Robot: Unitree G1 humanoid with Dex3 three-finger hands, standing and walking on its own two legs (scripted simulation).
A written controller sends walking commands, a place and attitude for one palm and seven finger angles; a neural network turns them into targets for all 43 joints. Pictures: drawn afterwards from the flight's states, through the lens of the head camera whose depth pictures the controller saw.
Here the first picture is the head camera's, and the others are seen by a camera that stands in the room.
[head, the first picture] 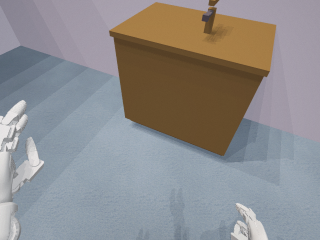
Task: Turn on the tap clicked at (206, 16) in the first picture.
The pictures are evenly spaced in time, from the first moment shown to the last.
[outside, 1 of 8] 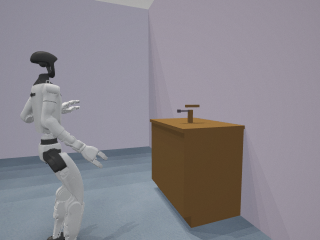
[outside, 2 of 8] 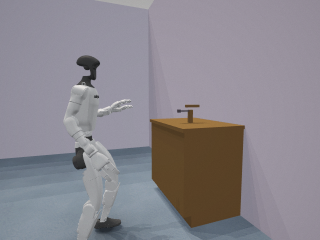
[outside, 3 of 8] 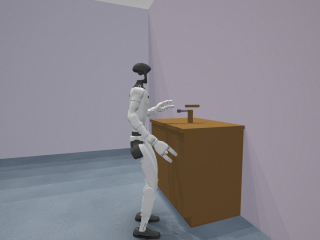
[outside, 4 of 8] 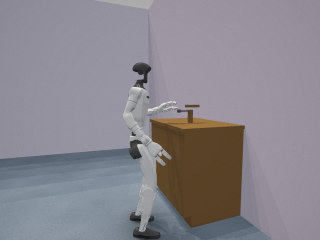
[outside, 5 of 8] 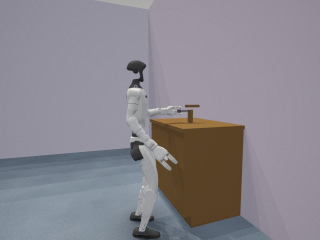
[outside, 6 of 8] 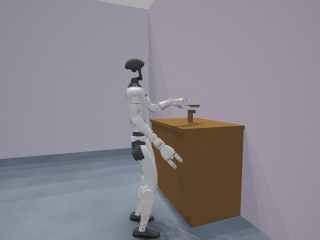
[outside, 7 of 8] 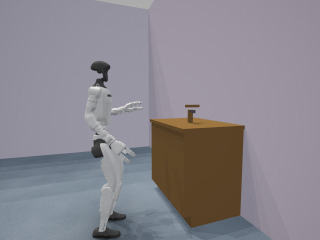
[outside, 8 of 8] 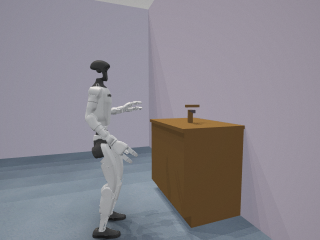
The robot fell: no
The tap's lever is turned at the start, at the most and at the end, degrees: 0 75 75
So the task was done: yes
